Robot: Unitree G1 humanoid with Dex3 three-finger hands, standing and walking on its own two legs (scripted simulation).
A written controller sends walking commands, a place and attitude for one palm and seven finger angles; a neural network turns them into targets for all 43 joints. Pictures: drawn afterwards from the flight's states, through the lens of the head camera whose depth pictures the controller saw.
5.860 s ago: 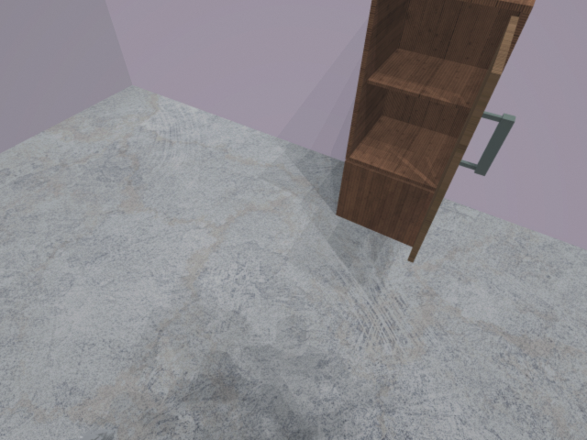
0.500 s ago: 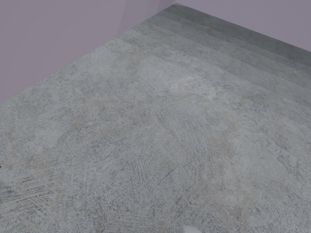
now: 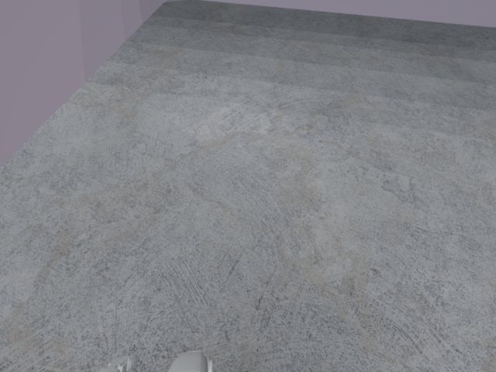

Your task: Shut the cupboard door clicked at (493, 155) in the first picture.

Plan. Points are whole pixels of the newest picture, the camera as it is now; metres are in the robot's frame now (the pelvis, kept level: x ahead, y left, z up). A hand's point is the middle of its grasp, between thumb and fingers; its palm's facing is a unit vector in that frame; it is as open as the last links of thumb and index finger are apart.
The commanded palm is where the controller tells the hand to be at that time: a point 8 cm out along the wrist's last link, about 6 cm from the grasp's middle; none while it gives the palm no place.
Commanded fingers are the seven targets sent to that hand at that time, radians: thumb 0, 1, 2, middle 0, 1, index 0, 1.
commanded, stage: walk around to get in front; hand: left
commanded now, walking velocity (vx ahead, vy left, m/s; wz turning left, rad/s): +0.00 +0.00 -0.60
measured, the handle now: out of the picture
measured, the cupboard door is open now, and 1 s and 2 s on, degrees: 91 91 91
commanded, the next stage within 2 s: walk to a spot facing it in 1.88 s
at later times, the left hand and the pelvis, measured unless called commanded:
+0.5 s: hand out of the picture +0.12 +0.24 -0.17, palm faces -0.23 -0.95 -0.19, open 7.3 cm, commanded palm none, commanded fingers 0.00 0.90 0.90 -0.20 -0.30 -0.20 -0.30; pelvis +0.00 +0.06 +0.01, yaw -18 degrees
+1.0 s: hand (189, 348) +0.18 +0.12 -0.15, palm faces -0.53 -0.82 -0.22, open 7.3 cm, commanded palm none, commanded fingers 0.00 0.90 0.90 -0.20 -0.30 -0.20 -0.30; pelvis -0.01 +0.02 +0.00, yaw -35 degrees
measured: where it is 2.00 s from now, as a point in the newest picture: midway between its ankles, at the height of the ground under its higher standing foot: (318, 353)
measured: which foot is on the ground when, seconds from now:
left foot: up 0.00-0.18, down 0.20-0.70, up 0.72-1.00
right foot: down 0.00-0.20, up 0.22-0.68, down 0.70-1.00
